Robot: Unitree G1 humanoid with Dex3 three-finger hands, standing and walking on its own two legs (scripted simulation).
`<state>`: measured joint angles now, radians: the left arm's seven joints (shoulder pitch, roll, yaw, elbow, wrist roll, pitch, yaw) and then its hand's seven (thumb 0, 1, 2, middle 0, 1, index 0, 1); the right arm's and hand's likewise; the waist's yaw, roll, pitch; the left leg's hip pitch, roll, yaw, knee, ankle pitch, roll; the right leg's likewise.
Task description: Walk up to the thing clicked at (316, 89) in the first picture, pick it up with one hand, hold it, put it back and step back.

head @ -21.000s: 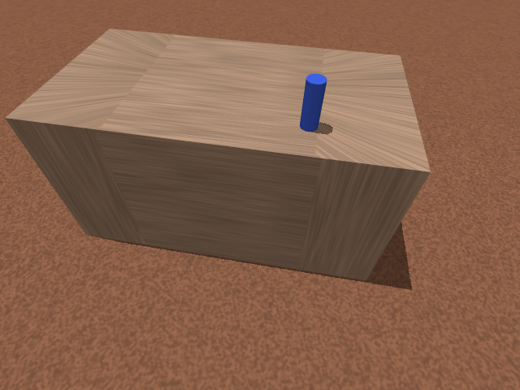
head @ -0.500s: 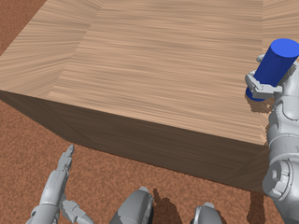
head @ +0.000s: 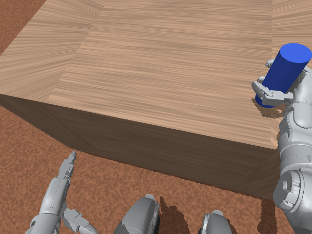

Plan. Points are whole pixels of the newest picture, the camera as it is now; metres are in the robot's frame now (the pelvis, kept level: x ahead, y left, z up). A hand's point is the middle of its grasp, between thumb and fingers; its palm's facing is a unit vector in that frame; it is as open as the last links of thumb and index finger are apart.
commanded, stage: lower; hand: right
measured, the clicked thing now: (278, 79) +0.51 -0.18 +0.06
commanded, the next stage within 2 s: open in 0.08 s
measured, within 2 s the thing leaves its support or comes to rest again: neither
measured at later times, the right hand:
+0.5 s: hand (270, 82) +0.51 -0.17 +0.04, palm faces +0.11 +0.99 -0.01, open 8.3 cm
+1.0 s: hand (271, 81) +0.52 -0.17 +0.04, palm faces +0.11 +0.99 +0.00, open 12.1 cm
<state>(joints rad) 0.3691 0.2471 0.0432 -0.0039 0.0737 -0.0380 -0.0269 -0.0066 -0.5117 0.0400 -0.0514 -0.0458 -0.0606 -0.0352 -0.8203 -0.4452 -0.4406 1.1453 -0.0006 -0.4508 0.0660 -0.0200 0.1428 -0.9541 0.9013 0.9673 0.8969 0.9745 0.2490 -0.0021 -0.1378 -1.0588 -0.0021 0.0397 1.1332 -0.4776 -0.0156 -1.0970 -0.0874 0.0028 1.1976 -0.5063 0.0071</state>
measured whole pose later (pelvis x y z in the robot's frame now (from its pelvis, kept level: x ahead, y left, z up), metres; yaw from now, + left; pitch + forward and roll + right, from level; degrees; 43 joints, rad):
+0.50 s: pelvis +0.00 +0.00 +0.00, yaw +0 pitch +23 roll +3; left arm 0.37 0.26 0.05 -0.04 0.08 -0.04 -0.03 -0.01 -0.54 0.06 -0.05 -0.04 -0.05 -0.05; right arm -0.85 -0.46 -0.45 1.17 -0.01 -0.45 0.07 -0.02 0.11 -0.69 0.94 0.85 0.94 0.86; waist 0.26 0.00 -0.13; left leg -1.07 0.00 0.04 1.14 -0.48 -0.01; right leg -1.11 -0.09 0.01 1.20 -0.50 0.01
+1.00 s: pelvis +0.00 +0.00 +0.00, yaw +0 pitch +23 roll +3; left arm 0.38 0.25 0.05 -0.03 0.07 -0.04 -0.03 -0.01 -0.52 0.05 -0.05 -0.05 -0.06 -0.04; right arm -0.84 -0.46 -0.44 1.15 -0.01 -0.44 0.06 -0.01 0.24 -0.34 0.67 0.50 0.66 0.50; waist 0.26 0.00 -0.14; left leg -1.07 -0.01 0.04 1.13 -0.48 -0.01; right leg -1.11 -0.09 0.01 1.20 -0.51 0.01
